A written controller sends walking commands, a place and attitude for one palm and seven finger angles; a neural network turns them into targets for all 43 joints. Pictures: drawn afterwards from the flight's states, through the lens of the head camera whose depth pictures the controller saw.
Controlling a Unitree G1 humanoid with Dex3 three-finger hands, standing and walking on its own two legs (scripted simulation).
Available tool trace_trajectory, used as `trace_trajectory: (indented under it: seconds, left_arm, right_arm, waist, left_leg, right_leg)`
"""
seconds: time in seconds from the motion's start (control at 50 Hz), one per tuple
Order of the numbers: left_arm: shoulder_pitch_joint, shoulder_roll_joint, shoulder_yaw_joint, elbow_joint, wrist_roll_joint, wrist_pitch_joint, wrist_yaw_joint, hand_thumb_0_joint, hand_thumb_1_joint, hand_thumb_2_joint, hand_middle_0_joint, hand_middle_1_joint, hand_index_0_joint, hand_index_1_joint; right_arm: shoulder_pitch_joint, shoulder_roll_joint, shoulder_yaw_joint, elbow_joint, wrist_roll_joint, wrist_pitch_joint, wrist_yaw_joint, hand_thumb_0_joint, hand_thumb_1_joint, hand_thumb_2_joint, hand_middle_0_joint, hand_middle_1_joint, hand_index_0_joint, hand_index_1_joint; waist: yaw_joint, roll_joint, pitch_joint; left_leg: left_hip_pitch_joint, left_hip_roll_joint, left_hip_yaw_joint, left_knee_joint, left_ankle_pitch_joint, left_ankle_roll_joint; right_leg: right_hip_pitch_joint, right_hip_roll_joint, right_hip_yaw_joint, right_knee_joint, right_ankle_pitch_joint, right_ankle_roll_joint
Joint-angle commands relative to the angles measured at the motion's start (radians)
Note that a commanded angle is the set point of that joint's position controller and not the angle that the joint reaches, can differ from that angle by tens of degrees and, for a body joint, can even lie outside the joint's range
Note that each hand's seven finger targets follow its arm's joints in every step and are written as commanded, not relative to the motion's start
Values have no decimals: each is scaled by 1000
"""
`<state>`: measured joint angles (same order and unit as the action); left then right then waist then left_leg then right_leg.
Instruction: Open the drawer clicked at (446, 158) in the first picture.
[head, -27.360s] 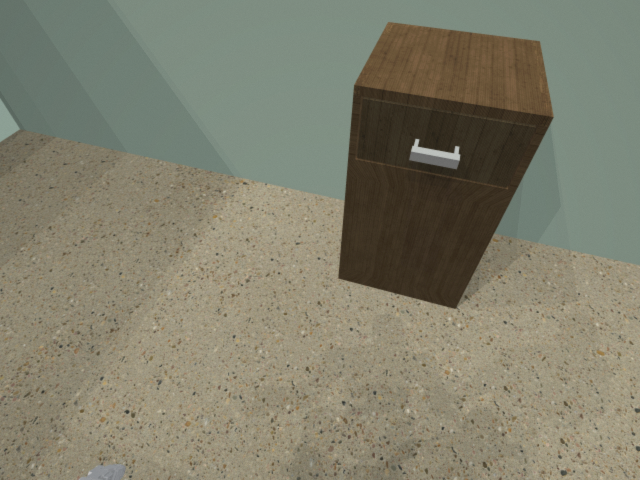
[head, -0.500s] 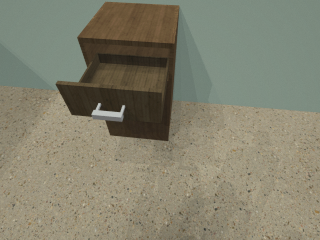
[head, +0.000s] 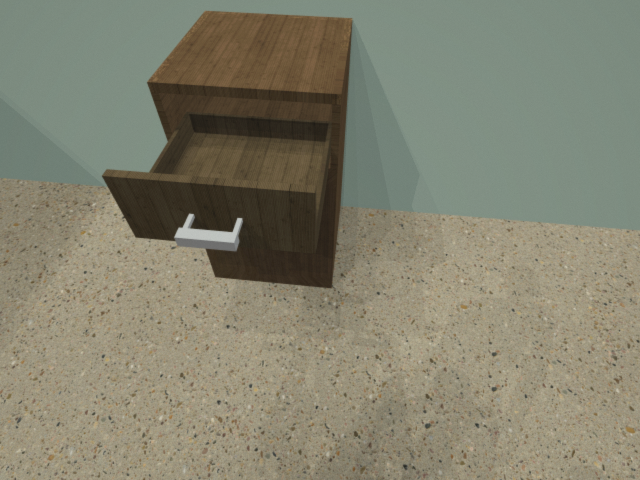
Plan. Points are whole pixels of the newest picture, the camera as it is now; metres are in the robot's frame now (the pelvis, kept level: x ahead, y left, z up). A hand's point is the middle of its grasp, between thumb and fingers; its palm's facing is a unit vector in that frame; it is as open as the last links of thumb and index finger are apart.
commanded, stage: look to check the result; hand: left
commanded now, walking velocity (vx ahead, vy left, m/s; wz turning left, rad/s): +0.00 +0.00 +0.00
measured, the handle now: (211, 230) +0.56 +0.25 -0.10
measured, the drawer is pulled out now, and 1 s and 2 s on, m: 0.30 0.30 0.30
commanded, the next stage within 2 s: stand and wait in 0.46 s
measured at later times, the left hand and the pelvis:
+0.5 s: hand out of the picture -0.01 +0.14 -0.18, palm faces +0.06 -0.98 -0.17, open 7.4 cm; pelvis +0.01 -0.01 +0.00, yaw +0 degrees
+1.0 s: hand out of the picture +0.00 +0.13 -0.17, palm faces +0.06 -0.98 -0.18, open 7.4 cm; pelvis +0.02 -0.02 +0.00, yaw +0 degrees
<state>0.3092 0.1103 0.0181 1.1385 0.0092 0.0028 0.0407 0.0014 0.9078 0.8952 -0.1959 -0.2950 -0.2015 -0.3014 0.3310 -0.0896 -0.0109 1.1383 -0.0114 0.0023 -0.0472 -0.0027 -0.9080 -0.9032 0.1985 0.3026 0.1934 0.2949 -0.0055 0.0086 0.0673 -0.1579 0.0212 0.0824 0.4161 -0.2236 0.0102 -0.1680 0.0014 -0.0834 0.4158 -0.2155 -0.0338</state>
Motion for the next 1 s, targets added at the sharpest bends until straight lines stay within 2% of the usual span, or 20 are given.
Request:
trace_trajectory:
  seconds: [0.0, 0.04, 0.18, 0.24, 0.34, 0.42, 0.48, 0.52, 0.64, 0.82, 0.86, 0.92, 0.98]
  left_arm:
    - [87, 83, 10, -5, 0, -14, 4, 0, 900, 900, -200, -300, -200, -300]
    - [87, 83, 9, -4, 1, -14, 5, 0, 900, 900, -200, -300, -200, -300]
    - [89, 83, 8, 1, -1, -15, 5, 0, 900, 900, -200, -300, -200, -300]
    - [89, 82, 8, 1, 0, -18, 6, 0, 900, 900, -200, -300, -200, -300]
    - [85, 83, 10, -1, 0, -19, 7, 0, 900, 900, -200, -300, -200, -300]
    - [89, 79, 11, -2, 0, -20, 8, 0, 900, 900, -200, -300, -200, -300]
    - [79, 81, 11, -2, -1, -19, 7, 0, 900, 900, -200, -300, -200, -300]
    - [85, 80, 10, -2, 0, -19, 7, 0, 900, 900, -200, -300, -200, -300]
    - [79, 84, 10, -3, -1, -20, 7, 0, 900, 900, -200, -300, -200, -300]
    - [84, 86, 10, -1, -1, -22, 8, 0, 900, 900, -200, -300, -200, -300]
    - [80, 90, 11, 0, -2, -21, 8, 0, 900, 900, -200, -300, -200, -300]
    - [85, 88, 12, -1, -1, -23, 8, 0, 900, 900, -200, -300, -200, -300]
    - [78, 91, 12, -1, -3, -22, 8, 0, 900, 900, -200, -300, -200, -300]
  right_arm:
    - [98, -68, -4, -3, 4, -9, -2, 0, -900, -900, 200, 300, 200, 300]
    - [101, -68, -5, -2, 4, -8, -1, 0, -900, -900, 200, 300, 200, 300]
    - [96, -67, -4, 5, 3, -5, -2, 0, -900, -900, 200, 300, 200, 300]
    - [97, -66, -5, 3, 4, -6, -1, 0, -900, -900, 200, 300, 200, 300]
    - [95, -65, -5, 6, 4, -8, -3, 0, -900, -900, 200, 300, 200, 300]
    - [85, -69, -6, 3, 6, -7, -4, 0, -900, -900, 200, 300, 200, 300]
    - [90, -63, -5, 9, 4, -8, -5, 0, -900, -900, 200, 300, 200, 300]
    - [83, -66, -6, 7, 6, -5, -4, 0, -900, -900, 200, 300, 200, 300]
    - [86, -66, -6, 9, 3, -3, -4, 0, -900, -900, 200, 300, 200, 300]
    - [79, -69, -8, 8, 5, -2, -5, 0, -900, -900, 200, 300, 200, 300]
    - [85, -65, -7, 11, 3, -3, -5, 0, -900, -900, 200, 300, 200, 300]
    - [80, -70, -9, 9, 6, -4, -7, 0, -900, -900, 200, 300, 200, 300]
    - [84, -69, -7, 13, 4, -3, -7, 0, -900, -900, 200, 300, 200, 300]
  waist:
    - [1, 14, 34]
    - [0, -8, 38]
    - [1, 4, 52]
    - [-1, -8, 39]
    - [0, 12, 31]
    - [2, -8, 36]
    - [0, 15, 43]
    - [3, -13, 49]
    - [-2, 7, 43]
    - [3, -9, 44]
    - [0, 12, 30]
    - [2, -12, 18]
    - [0, 6, 25]
  left_leg:
    - [-15, 81, -97, -86, 73, 28]
    - [-14, 84, -98, -83, 81, 28]
    - [-18, 78, -91, -82, 64, 22]
    - [-2, 82, -93, -77, 89, 24]
    - [0, 84, -89, -75, 108, 22]
    - [11, 83, -92, -72, 116, 19]
    - [-2, 81, -88, -75, 119, 18]
    - [10, 83, -91, -77, 103, 18]
    - [11, 82, -83, -71, 103, 16]
    - [18, 83, -77, -70, 103, 11]
    - [17, 83, -75, -69, 119, 12]
    - [36, 86, -75, -67, 127, 11]
    - [24, 86, -73, -70, 123, 9]
  right_leg:
    - [-30, -96, 109, -103, 46, -19]
    - [-29, -94, 103, -104, 53, -17]
    - [-28, -95, 109, -116, 37, -20]
    - [-24, -96, 107, -115, 62, -19]
    - [-9, -99, 105, -111, 93, -20]
    - [-17, -94, 106, -109, 109, -20]
    - [-2, -99, 104, -110, 120, -22]
    - [-24, -93, 108, -116, 92, -20]
    - [-9, -99, 110, -122, 108, -21]
    - [-9, -98, 113, -125, 134, -19]
    - [10, -102, 115, -120, 158, -21]
    - [7, -99, 114, -117, 180, -19]
    - [18, -101, 113, -117, 187, -20]
